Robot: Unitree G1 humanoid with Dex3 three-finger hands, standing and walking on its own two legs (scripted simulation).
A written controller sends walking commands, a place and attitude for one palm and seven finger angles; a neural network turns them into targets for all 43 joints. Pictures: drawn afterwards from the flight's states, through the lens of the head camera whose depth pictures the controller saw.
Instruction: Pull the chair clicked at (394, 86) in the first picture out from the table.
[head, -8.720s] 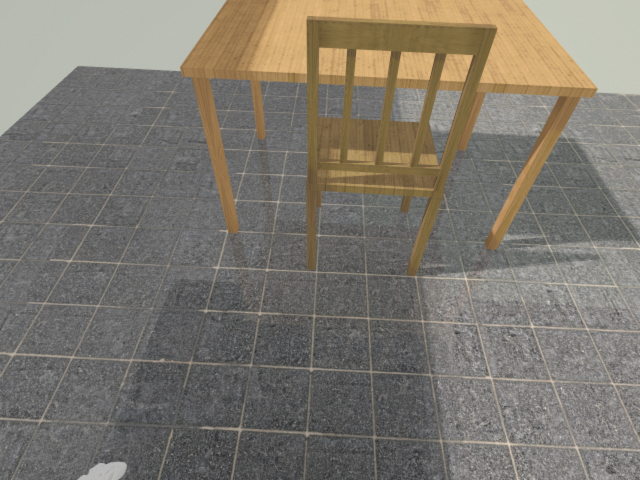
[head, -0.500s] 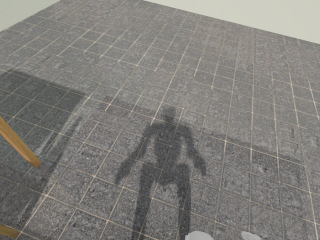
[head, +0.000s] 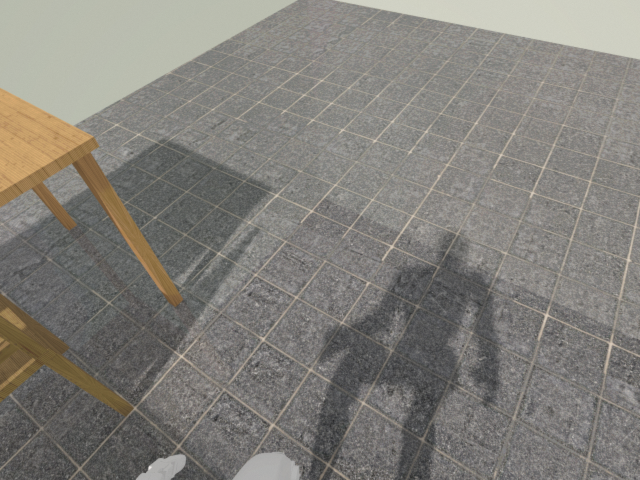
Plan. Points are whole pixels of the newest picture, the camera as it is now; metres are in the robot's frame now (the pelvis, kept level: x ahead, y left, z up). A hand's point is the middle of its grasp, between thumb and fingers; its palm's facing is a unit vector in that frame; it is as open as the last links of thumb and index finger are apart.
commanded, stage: turn to face it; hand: left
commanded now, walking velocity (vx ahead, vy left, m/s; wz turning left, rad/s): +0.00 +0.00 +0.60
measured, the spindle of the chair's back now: out of the picture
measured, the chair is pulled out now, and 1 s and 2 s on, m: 0.00 0.00 0.00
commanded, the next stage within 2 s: take the last steps up to it in 1.48 s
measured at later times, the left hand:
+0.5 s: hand out of the picture -0.01 +0.29 -0.17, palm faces +0.35 -0.90 -0.27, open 7.4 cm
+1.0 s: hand out of the picture -0.05 +0.22 -0.15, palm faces +0.57 -0.77 -0.27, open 7.4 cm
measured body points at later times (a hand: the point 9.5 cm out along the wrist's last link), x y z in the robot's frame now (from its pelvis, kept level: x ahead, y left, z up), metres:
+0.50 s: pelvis -0.01 +0.06 +0.00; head +0.02 +0.09 +0.45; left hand -0.03 +0.34 -0.15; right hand +0.19 -0.15 -0.12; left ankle -0.02 +0.15 -0.74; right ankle +0.03 -0.10 -0.66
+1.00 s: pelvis +0.00 +0.01 +0.00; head +0.03 +0.01 +0.45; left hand -0.08 +0.26 -0.13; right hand +0.19 -0.18 -0.15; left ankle -0.10 +0.13 -0.66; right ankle +0.07 -0.08 -0.74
